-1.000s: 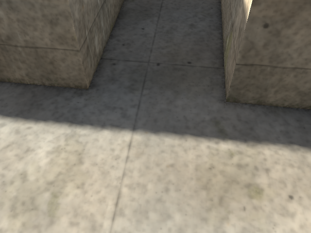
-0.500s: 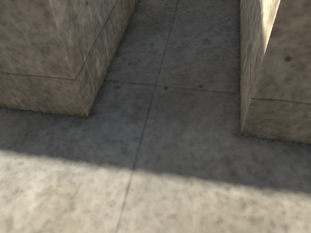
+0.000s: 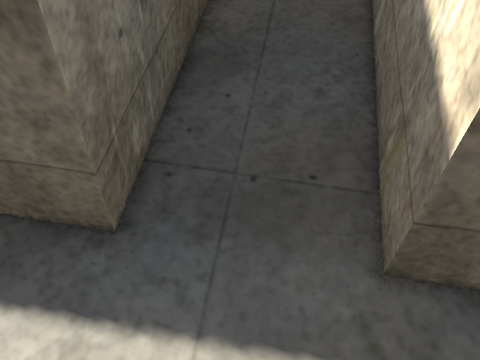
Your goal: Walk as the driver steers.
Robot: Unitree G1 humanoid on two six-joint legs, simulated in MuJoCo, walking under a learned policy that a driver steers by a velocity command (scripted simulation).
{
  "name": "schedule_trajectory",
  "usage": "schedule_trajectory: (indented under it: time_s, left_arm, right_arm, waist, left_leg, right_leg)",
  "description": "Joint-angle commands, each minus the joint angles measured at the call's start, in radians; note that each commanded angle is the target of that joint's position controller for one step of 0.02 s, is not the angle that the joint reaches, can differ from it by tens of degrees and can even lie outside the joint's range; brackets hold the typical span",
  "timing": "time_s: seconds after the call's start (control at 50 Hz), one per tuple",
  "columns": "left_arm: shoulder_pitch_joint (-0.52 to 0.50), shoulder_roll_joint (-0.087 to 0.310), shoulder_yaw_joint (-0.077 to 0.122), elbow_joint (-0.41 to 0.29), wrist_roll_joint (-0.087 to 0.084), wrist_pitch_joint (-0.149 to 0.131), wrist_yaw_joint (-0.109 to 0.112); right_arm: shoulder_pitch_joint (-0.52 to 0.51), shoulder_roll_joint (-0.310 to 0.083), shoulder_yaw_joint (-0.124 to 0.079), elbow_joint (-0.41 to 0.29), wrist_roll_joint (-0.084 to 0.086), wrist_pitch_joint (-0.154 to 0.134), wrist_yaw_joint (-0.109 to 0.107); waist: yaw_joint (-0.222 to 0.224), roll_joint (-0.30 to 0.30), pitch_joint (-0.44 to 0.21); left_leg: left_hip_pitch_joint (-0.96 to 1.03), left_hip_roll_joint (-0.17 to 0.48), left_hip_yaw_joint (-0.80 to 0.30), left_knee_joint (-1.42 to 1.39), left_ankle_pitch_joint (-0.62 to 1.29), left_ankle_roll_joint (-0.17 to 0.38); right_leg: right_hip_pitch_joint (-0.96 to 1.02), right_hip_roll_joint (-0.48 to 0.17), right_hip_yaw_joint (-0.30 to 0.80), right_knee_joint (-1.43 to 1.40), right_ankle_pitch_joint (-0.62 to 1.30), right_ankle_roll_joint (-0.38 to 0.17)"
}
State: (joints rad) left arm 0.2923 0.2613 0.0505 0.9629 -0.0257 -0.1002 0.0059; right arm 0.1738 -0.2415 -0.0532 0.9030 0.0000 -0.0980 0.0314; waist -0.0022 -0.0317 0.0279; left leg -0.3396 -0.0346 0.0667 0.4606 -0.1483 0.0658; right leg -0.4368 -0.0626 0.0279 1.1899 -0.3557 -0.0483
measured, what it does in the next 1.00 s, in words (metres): walks ahead: right foot, then left foot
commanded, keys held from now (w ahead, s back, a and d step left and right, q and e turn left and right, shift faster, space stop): w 0.62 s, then w+q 0.04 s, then q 0.34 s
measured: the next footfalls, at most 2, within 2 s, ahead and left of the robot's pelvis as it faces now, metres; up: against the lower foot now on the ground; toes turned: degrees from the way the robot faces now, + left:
right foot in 0.40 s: +0.39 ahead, -0.15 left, +0.00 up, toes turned -2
left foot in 0.88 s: +0.61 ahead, +0.09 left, +0.00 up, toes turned +7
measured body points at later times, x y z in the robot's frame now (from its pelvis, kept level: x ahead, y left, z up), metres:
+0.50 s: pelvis +0.27 -0.05 -0.01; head +0.30 -0.06 +0.44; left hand +0.43 +0.21 -0.11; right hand +0.28 -0.33 -0.15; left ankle +0.12 +0.08 -0.65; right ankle +0.35 -0.15 -0.74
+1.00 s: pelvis +0.47 -0.01 -0.01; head +0.51 +0.02 +0.44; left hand +0.55 +0.28 -0.14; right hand +0.66 -0.26 -0.11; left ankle +0.57 +0.08 -0.74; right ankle +0.41 -0.16 -0.64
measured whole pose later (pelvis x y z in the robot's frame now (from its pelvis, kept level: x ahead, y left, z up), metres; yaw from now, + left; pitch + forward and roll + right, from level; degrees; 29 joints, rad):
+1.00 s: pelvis +0.47 -0.01 -0.01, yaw +10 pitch +2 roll -2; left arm 0.13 0.31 0.03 0.88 0.00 -0.05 0.02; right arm 0.13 -0.29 -0.05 0.79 -0.02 -0.03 0.02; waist 0.01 -0.01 0.07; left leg -0.47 -0.05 -0.02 0.55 -0.10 0.07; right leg -0.44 0.01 0.02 1.21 -0.57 0.03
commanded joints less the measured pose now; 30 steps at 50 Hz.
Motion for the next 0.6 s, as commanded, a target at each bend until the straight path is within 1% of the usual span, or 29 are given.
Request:
schedule_trajectory:
  time_s: [0.02, 0.04, 0.06, 0.08, 0.1, 0.12, 0.16, 0.18, 0.2, 0.22, 0.26, 0.28, 0.3, 0.32, 0.34, 0.36, 0.38, 0.4, 0.42, 0.44, 0.46, 0.48, 0.5, 0.52, 0.54, 0.56, 0.58, 0.6]
  left_arm:
    - [0.049, 0.051, 0.022, -0.047, 0.007, 0.012, 0.011]
    - [0.044, 0.048, 0.024, -0.051, 0.009, 0.020, 0.014]
    - [0.017, 0.055, 0.027, -0.062, 0.012, 0.024, 0.016]
    - [-0.014, 0.069, 0.031, -0.077, 0.021, 0.027, 0.013]
    - [-0.052, 0.070, 0.032, -0.089, 0.022, 0.028, 0.014]
    - [-0.088, 0.067, 0.031, -0.101, 0.022, 0.027, 0.012]
    - [-0.161, 0.051, 0.024, -0.121, 0.019, 0.022, 0.006]
    - [-0.219, 0.037, 0.015, -0.138, 0.020, 0.019, 0.002]
    - [-0.255, 0.035, 0.012, -0.147, 0.017, 0.017, -0.002]
    - [-0.289, 0.039, 0.009, -0.157, 0.015, 0.016, -0.005]
    - [-0.343, 0.048, 0.005, -0.177, 0.009, 0.012, -0.015]
    - [-0.361, 0.044, 0.001, -0.185, 0.001, 0.006, -0.026]
    - [-0.359, 0.056, 0.003, -0.187, -0.003, 0.001, -0.032]
    - [-0.365, 0.061, 0.002, -0.191, -0.001, -0.005, -0.038]
    - [-0.347, 0.076, 0.006, -0.194, -0.002, -0.009, -0.043]
    - [-0.312, 0.095, 0.012, -0.187, 0.000, -0.014, -0.046]
    - [-0.227, 0.130, 0.030, -0.162, 0.011, -0.016, -0.045]
    - [-0.046, 0.177, 0.056, -0.105, 0.015, -0.018, -0.037]
    - [0.138, 0.258, 0.077, -0.072, 0.038, -0.019, -0.023]
    - [0.185, 0.294, 0.083, -0.051, 0.048, -0.017, -0.029]
    - [0.142, 0.195, 0.056, -0.070, 0.038, -0.020, -0.027]
    - [0.055, 0.153, 0.044, -0.093, 0.033, -0.018, -0.024]
    - [-0.016, 0.135, 0.037, -0.105, 0.030, -0.016, -0.025]
    - [-0.063, 0.112, 0.029, -0.115, 0.034, -0.016, -0.030]
    - [-0.083, 0.101, 0.022, -0.114, 0.041, -0.016, -0.034]
    - [-0.077, 0.091, 0.020, -0.106, 0.043, -0.015, -0.038]
    - [-0.069, 0.103, 0.022, -0.097, 0.039, -0.015, -0.039]
    - [-0.060, 0.119, 0.026, -0.091, 0.037, -0.016, -0.036]
  right_arm:
    - [0.015, -0.083, -0.012, -0.024, -0.008, -0.017, 0.005]
    - [0.030, -0.097, -0.016, -0.013, -0.006, -0.020, 0.002]
    - [0.045, -0.115, -0.019, -0.005, -0.007, -0.022, -0.004]
    - [0.057, -0.135, -0.024, 0.002, -0.011, -0.023, -0.010]
    - [0.070, -0.142, -0.026, 0.010, -0.010, -0.021, -0.015]
    - [0.084, -0.139, -0.025, 0.016, -0.007, -0.018, -0.020]
    - [0.114, -0.141, -0.024, 0.027, 0.000, -0.012, -0.027]
    - [0.126, -0.153, -0.026, 0.030, 0.001, -0.011, -0.031]
    - [0.144, -0.161, -0.027, 0.038, 0.004, -0.010, -0.033]
    - [0.165, -0.173, -0.030, 0.049, 0.011, -0.007, -0.037]
    - [0.202, -0.178, -0.032, 0.070, 0.014, 0.001, -0.039]
    - [0.217, -0.170, -0.031, 0.079, 0.012, 0.008, -0.038]
    - [0.230, -0.168, -0.032, 0.090, 0.014, 0.014, -0.037]
    - [0.237, -0.168, -0.034, 0.097, 0.016, 0.021, -0.038]
    - [0.226, -0.179, -0.038, 0.096, 0.016, 0.025, -0.039]
    - [0.208, -0.185, -0.040, 0.093, 0.016, 0.028, -0.039]
    - [0.178, -0.197, -0.041, 0.081, 0.008, 0.035, -0.037]
    - [0.163, -0.172, -0.032, 0.071, 0.000, 0.038, -0.038]
    - [0.179, -0.124, -0.012, 0.045, -0.010, 0.029, -0.037]
    - [0.277, -0.011, 0.021, 0.050, -0.003, -0.001, -0.026]
    - [0.214, -0.137, -0.005, 0.055, 0.025, -0.026, -0.019]
    - [0.123, -0.186, -0.016, 0.027, 0.045, -0.038, -0.017]
    - [0.090, -0.182, -0.017, 0.024, 0.039, -0.037, -0.025]
    - [0.077, -0.172, -0.022, 0.027, 0.021, -0.026, -0.030]
    - [0.103, -0.146, -0.022, 0.033, 0.015, -0.008, -0.030]
    - [0.128, -0.101, -0.016, 0.038, 0.018, 0.006, -0.029]
    - [0.135, -0.082, -0.012, 0.038, 0.017, 0.017, -0.030]
    - [0.116, -0.081, -0.013, 0.027, 0.014, 0.025, -0.032]
  waist:
    - [0.024, 0.117, -0.061]
    - [0.030, 0.111, -0.046]
    - [0.030, 0.102, -0.032]
    - [0.027, 0.100, -0.024]
    - [0.018, 0.095, -0.017]
    - [0.008, 0.088, -0.011]
    - [-0.016, 0.088, 0.002]
    - [-0.033, 0.079, 0.012]
    - [-0.046, 0.075, 0.018]
    - [-0.059, 0.074, 0.022]
    - [-0.077, 0.081, 0.040]
    - [-0.081, 0.085, 0.052]
    - [-0.080, 0.097, 0.056]
    - [-0.077, 0.094, 0.055]
    - [-0.056, 0.114, 0.049]
    - [-0.031, 0.123, 0.026]
    - [0.020, 0.118, -0.024]
    - [0.095, 0.096, -0.133]
    - [0.144, -0.030, -0.272]
    - [0.093, -0.304, -0.363]
    - [0.123, -0.201, -0.298]
    - [0.110, -0.153, -0.183]
    - [0.072, -0.053, -0.142]
    - [0.041, -0.018, -0.096]
    - [0.005, -0.028, -0.087]
    - [-0.007, -0.031, -0.080]
    - [-0.018, -0.035, -0.063]
    - [-0.021, -0.040, -0.040]
  left_leg:
    - [0.129, 0.255, -0.280, -0.301, 0.102, 0.160]
    - [0.114, 0.248, -0.249, -0.318, 0.133, 0.167]
    - [0.114, 0.247, -0.229, -0.331, 0.157, 0.172]
    - [0.121, 0.245, -0.209, -0.335, 0.209, 0.175]
    - [0.134, 0.240, -0.189, -0.338, 0.217, 0.172]
    - [0.149, 0.232, -0.173, -0.341, 0.217, 0.165]
    - [0.172, 0.216, -0.144, -0.349, 0.200, 0.147]
    - [0.180, 0.221, -0.140, -0.352, 0.192, 0.143]
    - [0.200, 0.222, -0.134, -0.354, 0.175, 0.140]
    - [0.239, 0.234, -0.145, -0.348, 0.149, 0.139]
    - [0.317, 0.260, -0.152, -0.327, 0.131, 0.140]
    - [0.342, 0.270, -0.148, -0.308, 0.132, 0.141]
    - [0.368, 0.277, -0.150, -0.287, 0.142, 0.137]
    - [0.389, 0.295, -0.158, -0.264, 0.182, 0.129]
    - [0.405, 0.299, -0.160, -0.238, 0.213, 0.121]
    - [0.408, 0.298, -0.158, -0.197, 0.298, 0.110]
    - [0.389, 0.266, -0.132, -0.102, 0.463, 0.088]
    - [0.302, 0.205, -0.086, 0.098, 0.521, 0.059]
    - [0.028, 0.115, -0.023, 0.457, 0.258, 0.012]
    - [-0.311, -0.051, -0.087, 0.761, -0.417, -0.023]
    - [-0.421, 0.011, -0.213, 0.878, -0.428, -0.003]
    - [-0.459, 0.065, -0.187, 0.873, -0.334, 0.011]
    - [-0.406, 0.118, -0.159, 0.822, -0.237, 0.010]
    - [-0.351, 0.152, -0.150, 0.765, -0.185, 0.000]
    - [-0.282, 0.175, -0.154, 0.733, -0.157, -0.007]
    - [-0.241, 0.178, -0.143, 0.705, -0.163, -0.020]
    - [-0.233, 0.181, -0.132, 0.672, -0.155, -0.032]
    - [-0.247, 0.184, -0.126, 0.630, -0.123, -0.043]
  right_leg:
    - [-0.132, -0.095, 0.036, -0.026, 0.089, 0.000]
    - [-0.141, -0.098, 0.030, -0.055, 0.116, 0.007]
    - [-0.169, -0.100, 0.028, -0.094, 0.156, 0.017]
    - [-0.194, -0.099, 0.029, -0.144, 0.206, 0.029]
    - [-0.217, -0.103, 0.030, -0.205, 0.255, 0.038]
    - [-0.229, -0.099, 0.025, -0.271, 0.306, 0.043]
    - [-0.220, -0.081, 0.008, -0.407, 0.390, 0.045]
    - [-0.207, -0.069, -0.003, -0.476, 0.422, 0.044]
    - [-0.199, -0.056, -0.015, -0.528, 0.438, 0.044]
    - [-0.207, -0.048, -0.014, -0.570, 0.433, 0.047]
    - [-0.235, -0.037, -0.015, -0.629, 0.408, 0.043]
    - [-0.234, -0.031, -0.022, -0.655, 0.384, 0.035]
    - [-0.232, -0.029, -0.021, -0.662, 0.356, 0.025]
    - [-0.224, -0.023, -0.025, -0.674, 0.326, 0.012]
    - [-0.189, -0.017, -0.027, -0.687, 0.290, -0.002]
    - [-0.120, 0.002, -0.044, -0.700, 0.265, -0.016]
    - [0.018, 0.037, -0.072, -0.714, 0.254, -0.032]
    - [0.265, 0.039, -0.066, -0.701, 0.271, -0.062]
    - [0.591, -0.170, 0.212, -0.707, 0.197, -0.151]
    - [0.834, -0.346, 0.673, -0.862, 0.060, -0.288]
    - [0.794, -0.316, 0.644, -0.901, 0.009, -0.248]
    - [0.678, -0.284, 0.463, -0.902, 0.131, -0.200]
    - [0.549, -0.250, 0.352, -0.920, 0.258, -0.176]
    - [0.434, -0.217, 0.278, -0.947, 0.361, -0.167]
    - [0.355, -0.196, 0.229, -0.975, 0.400, -0.164]
    - [0.313, -0.185, 0.199, -0.997, 0.417, -0.177]
    - [0.276, -0.178, 0.164, -1.020, 0.430, -0.188]
    - [0.255, -0.172, 0.139, -1.042, 0.420, -0.192]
